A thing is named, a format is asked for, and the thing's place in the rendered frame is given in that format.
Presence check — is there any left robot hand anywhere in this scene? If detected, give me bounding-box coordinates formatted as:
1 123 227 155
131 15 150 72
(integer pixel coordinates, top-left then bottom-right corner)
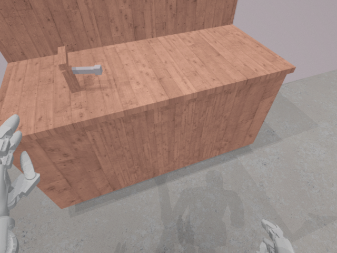
0 114 40 217

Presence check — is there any left robot forearm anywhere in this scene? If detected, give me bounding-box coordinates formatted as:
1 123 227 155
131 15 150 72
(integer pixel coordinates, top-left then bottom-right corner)
0 216 19 253

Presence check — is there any tap lever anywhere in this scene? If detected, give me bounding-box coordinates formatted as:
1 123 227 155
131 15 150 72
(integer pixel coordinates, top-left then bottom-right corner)
72 65 103 75

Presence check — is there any counter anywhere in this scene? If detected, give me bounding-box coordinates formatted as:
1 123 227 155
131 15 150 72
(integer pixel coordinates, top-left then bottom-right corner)
0 0 296 209

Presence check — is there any right robot hand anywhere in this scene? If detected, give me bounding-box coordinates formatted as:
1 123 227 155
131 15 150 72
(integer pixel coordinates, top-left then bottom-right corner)
256 219 295 253

